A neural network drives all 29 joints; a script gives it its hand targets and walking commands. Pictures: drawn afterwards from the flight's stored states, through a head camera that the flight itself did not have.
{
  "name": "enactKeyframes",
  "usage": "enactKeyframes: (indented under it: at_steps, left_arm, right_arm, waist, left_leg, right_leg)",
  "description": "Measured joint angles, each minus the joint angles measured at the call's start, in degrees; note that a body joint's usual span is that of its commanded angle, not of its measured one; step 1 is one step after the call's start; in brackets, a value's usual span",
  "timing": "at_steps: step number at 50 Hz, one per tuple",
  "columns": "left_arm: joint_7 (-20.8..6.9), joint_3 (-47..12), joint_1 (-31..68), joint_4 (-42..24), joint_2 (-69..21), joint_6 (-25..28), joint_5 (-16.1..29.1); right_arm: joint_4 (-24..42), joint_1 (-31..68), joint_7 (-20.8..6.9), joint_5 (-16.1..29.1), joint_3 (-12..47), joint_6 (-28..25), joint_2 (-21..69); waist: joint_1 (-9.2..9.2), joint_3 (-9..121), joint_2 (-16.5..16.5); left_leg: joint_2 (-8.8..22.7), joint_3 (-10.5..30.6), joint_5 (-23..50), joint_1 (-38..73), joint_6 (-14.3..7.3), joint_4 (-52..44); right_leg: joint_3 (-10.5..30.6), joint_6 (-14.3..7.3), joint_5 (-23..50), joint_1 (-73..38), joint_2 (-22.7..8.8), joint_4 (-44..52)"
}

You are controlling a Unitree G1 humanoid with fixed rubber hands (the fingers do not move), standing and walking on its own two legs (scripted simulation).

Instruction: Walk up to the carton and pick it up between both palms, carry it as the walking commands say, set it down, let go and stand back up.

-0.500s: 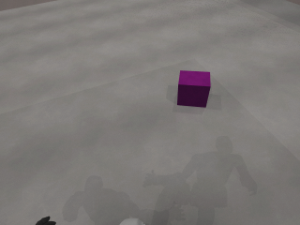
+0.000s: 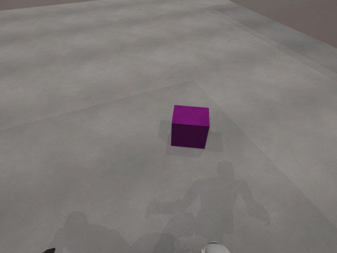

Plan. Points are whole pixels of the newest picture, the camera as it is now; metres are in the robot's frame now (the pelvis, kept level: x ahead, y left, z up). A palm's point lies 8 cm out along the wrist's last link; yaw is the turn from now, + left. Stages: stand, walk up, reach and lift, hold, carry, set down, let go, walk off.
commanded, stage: walk up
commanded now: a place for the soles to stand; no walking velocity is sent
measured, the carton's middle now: (189, 127) +1.11 -0.16 -0.64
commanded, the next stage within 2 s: none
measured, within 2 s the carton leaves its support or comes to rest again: neither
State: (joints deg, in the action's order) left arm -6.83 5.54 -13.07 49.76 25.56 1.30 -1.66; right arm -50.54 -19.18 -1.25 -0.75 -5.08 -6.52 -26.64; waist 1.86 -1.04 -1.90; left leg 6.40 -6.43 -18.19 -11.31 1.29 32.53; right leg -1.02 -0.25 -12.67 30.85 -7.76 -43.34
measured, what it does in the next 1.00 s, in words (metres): walks ahead: right foot, then left foot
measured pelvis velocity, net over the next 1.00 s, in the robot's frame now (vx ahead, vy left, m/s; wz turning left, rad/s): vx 0.38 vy -0.18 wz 0.07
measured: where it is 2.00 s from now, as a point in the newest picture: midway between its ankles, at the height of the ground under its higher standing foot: (203, 203)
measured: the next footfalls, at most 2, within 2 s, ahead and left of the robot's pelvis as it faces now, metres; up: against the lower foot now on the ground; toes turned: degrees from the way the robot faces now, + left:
right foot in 0.08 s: +0.18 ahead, -0.19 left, +0.00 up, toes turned -4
left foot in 0.42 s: +0.30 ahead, +0.04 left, +0.00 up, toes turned +8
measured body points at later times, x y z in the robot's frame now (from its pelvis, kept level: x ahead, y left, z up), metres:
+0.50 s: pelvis +0.19 -0.08 -0.02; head +0.20 -0.06 +0.43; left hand +0.21 +0.24 -0.14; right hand +0.32 -0.41 -0.09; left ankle +0.26 +0.03 -0.73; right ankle +0.17 -0.19 -0.69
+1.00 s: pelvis +0.38 -0.18 -0.01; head +0.40 -0.19 +0.44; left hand +0.41 +0.16 -0.10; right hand +0.50 -0.50 -0.12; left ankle +0.44 -0.06 -0.70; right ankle +0.41 -0.30 -0.73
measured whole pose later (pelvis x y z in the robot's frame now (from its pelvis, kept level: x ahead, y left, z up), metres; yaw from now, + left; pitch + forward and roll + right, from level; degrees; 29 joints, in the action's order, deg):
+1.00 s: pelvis +0.38 -0.18 -0.01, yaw +4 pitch -1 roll -1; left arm -2.4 4.5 -17.9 47.0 25.4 4.1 -0.7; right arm -49.8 -15.2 -1.7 -0.5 -3.6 -4.8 -25.2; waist -2.7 -3.1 2.4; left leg 3.9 -3.3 -22.8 -30.4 -1.2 53.8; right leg -5.6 -0.7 -19.0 18.7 -2.7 -39.0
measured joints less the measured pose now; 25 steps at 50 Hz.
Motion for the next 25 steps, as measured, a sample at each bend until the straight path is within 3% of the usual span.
enactKeyframes:
  at_steps: [3, 5, 7, 10, 16, 20, 22, 25]
  left_arm:
    - [-0.2, 1.0, 0.2, 0.2, 1.2, 0.4, 0.0]
    - [0.4, 1.9, 0.5, -0.1, 2.2, 1.3, -0.2]
    - [1.8, 1.7, 1.2, -0.7, 1.1, 2.1, 0.0]
    - [3.2, 0.2, 0.2, -1.9, -0.8, 2.8, 0.3]
    - [3.7, -0.5, -3.8, -2.1, 0.0, 2.2, 0.6]
    - [3.4, -0.8, -6.1, -1.2, 0.5, 1.1, 0.8]
    - [3.4, -1.2, -7.0, -0.8, -0.1, 0.6, 0.9]
    - [3.5, -2.0, -6.1, 0.6, -1.7, -0.2, 0.1]
  right_arm:
    - [-1.0, -1.2, -0.1, -0.3, -0.4, 0.7, -1.1]
    - [-1.4, -1.8, 0.1, -0.4, -0.5, 1.2, -1.8]
    - [-2.4, -0.2, 0.6, 0.1, -0.4, 2.2, -2.5]
    - [-2.6, 2.6, 0.8, 1.0, 0.4, 2.2, -2.3]
    - [-0.4, 5.5, -0.4, 0.5, 2.1, 1.2, 2.0]
    - [0.4, 5.6, -0.8, 0.0, 2.1, 0.8, 3.1]
    - [1.4, 5.3, -0.2, -0.5, 1.5, 0.0, 2.3]
    - [2.3, 5.0, 1.0, 0.0, 0.8, -0.3, 1.6]
  waist:
    - [0.57, 1.6, 1.6]
    - [-0.10, 2.4, 2.6]
    - [-1.39, 1.2, 4.9]
    - [-3.43, -0.6, 7.1]
    - [-5.55, -2.0, 3.5]
    - [-6.34, -1.5, 0.5]
    - [-6.05, -1.0, -0.9]
    - [-4.37, -1.3, -1.7]
  left_leg:
    - [2.0, 1.0, -4.0, 0.2, -0.5, 2.7]
    - [2.8, 3.0, -9.2, -3.0, -2.7, 10.8]
    - [0.7, 7.5, -9.3, -8.9, -3.6, 24.9]
    - [-1.5, 7.0, -4.3, -15.6, -3.5, 33.4]
    - [-2.3, 2.6, -2.5, -19.2, -2.1, 18.0]
    - [-3.6, 1.1, 2.1, -15.2, -2.7, 6.2]
    - [-4.8, 0.6, 7.2, -14.0, -3.7, 5.3]
    - [-5.2, 0.5, 3.5, -12.0, -3.3, 7.4]
  right_leg:
    - [-1.5, -0.2, -0.4, -4.0, 1.1, 4.7]
    - [-1.6, -0.3, -1.2, -5.0, 2.7, 5.0]
    - [-2.7, 0.4, -2.0, -4.6, 4.1, 1.8]
    - [-3.5, 0.4, -2.1, -8.1, 5.7, 4.7]
    - [-4.9, -1.5, -4.7, -13.7, 6.4, 7.9]
    - [-5.6, -1.5, -9.2, -16.1, 6.4, 5.7]
    - [-4.0, -2.3, -12.8, -13.7, 5.6, -2.3]
    - [0.1, -1.8, -12.9, -7.0, 6.3, -17.4]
